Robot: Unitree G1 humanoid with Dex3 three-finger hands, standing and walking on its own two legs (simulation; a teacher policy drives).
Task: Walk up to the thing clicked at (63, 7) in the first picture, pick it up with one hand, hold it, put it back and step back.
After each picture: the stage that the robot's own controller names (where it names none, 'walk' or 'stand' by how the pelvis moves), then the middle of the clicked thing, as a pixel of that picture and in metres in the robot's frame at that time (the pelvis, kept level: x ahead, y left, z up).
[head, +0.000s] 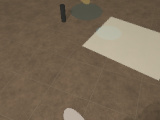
stand; (63, 13) +1.99 +0.21 -0.65
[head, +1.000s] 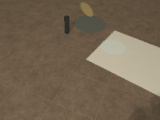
walk; (66, 25) +1.87 +0.16 -0.64
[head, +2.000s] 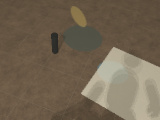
walk; (54, 43) +1.30 +0.18 -0.64
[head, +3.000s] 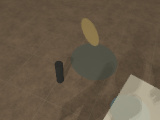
walk; (59, 72) +0.87 +0.16 -0.64
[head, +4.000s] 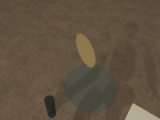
walk; (50, 107) +0.56 +0.19 -0.64
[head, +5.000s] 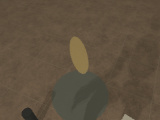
stand; (31, 119) +0.45 +0.40 -0.63
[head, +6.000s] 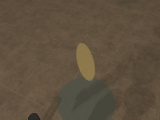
stand; out of the picture +0.46 +0.34 -0.63
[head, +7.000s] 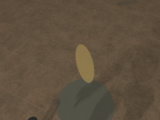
stand; out of the picture +0.43 +0.34 -0.65
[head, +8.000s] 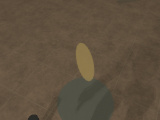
stand; out of the picture +0.45 +0.34 -0.66
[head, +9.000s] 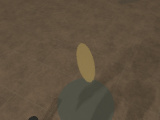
stand; out of the picture +0.43 +0.34 -0.66
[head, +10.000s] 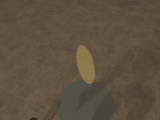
stand; out of the picture +0.43 +0.34 -0.66
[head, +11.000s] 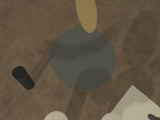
go down; (24, 79) +0.48 +0.34 -0.46
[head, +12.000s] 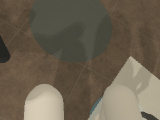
go down; out of the picture +0.49 +0.37 -0.25
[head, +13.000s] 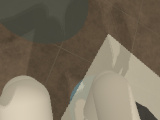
close in; out of the picture +0.47 +0.41 -0.20
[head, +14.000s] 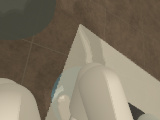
close in; out of the picture +0.46 +0.43 -0.16
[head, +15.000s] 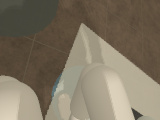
lift; out of the picture +0.43 +0.41 -0.16
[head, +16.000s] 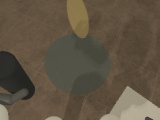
lift; (16, 81) +0.34 +0.21 +0.01
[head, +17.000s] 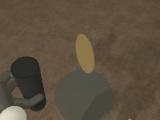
hold; (32, 88) +0.33 +0.18 +0.04
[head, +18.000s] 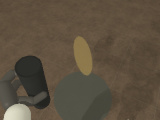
hold; (36, 86) +0.34 +0.16 +0.03
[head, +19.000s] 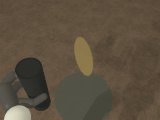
hold; (36, 88) +0.34 +0.16 +0.03
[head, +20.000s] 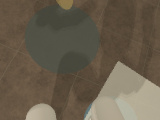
crouch; out of the picture +0.46 +0.30 -0.04
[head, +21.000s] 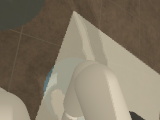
lower; out of the picture +0.45 +0.39 -0.18
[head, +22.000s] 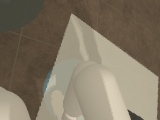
lower; out of the picture +0.45 +0.41 -0.16
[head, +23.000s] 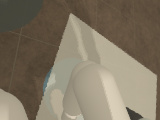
lower; out of the picture +0.45 +0.41 -0.16
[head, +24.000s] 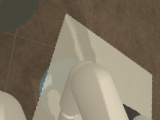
lower; out of the picture +0.45 +0.40 -0.17
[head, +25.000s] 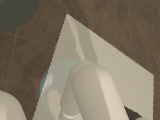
loosen; out of the picture +0.45 +0.41 -0.16
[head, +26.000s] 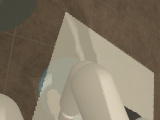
withdraw; out of the picture +0.46 +0.39 -0.18
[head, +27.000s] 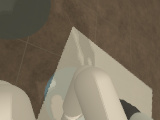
withdraw; out of the picture +0.46 +0.37 -0.20
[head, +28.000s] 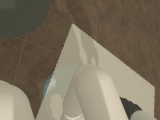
withdraw; out of the picture +0.46 +0.38 -0.20
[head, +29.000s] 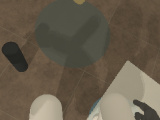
walk; (17, 59) +0.50 +0.31 -0.35
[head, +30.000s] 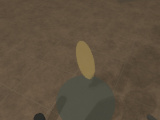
stand; out of the picture +0.46 +0.26 -0.59
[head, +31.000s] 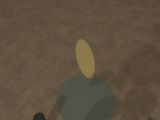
stand; out of the picture +0.45 +0.27 -0.59
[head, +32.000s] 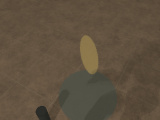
stand; (44, 117) +0.46 +0.27 -0.60
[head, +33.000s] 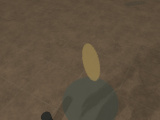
stand; out of the picture +0.47 +0.27 -0.66
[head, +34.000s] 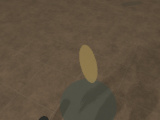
stand; out of the picture +0.44 +0.28 -0.66
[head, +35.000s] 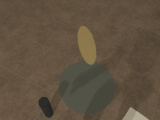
walk; (46, 108) +0.48 +0.25 -0.63
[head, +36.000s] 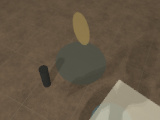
walk; (45, 77) +0.73 +0.26 -0.64
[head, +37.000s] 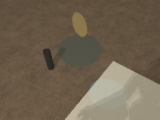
stand; (49, 59) +1.04 +0.38 -0.64
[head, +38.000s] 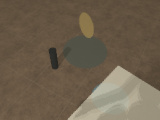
stand; (53, 59) +1.05 +0.25 -0.65
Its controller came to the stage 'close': yes
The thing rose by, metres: 0.67
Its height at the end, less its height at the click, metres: +0.00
